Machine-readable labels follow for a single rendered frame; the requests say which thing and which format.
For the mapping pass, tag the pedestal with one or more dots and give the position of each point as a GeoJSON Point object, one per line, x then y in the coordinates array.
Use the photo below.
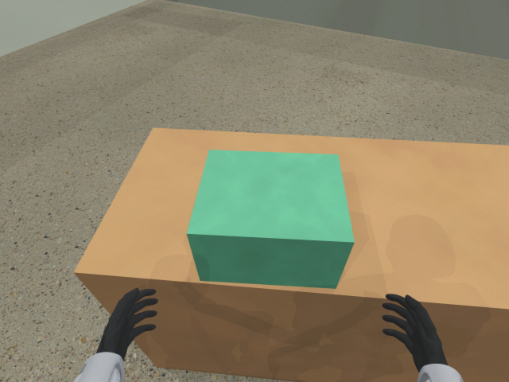
{"type": "Point", "coordinates": [429, 219]}

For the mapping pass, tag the carton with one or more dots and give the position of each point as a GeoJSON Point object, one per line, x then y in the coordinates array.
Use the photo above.
{"type": "Point", "coordinates": [271, 218]}

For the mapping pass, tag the robot left forearm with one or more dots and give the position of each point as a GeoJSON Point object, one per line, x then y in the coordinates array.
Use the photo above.
{"type": "Point", "coordinates": [102, 367]}

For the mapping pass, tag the robot right forearm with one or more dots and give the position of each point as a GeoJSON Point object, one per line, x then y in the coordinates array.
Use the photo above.
{"type": "Point", "coordinates": [439, 373]}

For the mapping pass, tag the robot left hand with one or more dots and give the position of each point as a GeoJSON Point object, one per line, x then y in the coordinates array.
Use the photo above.
{"type": "Point", "coordinates": [120, 331]}

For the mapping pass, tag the robot right hand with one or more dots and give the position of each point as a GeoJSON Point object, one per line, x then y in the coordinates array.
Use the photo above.
{"type": "Point", "coordinates": [421, 337]}

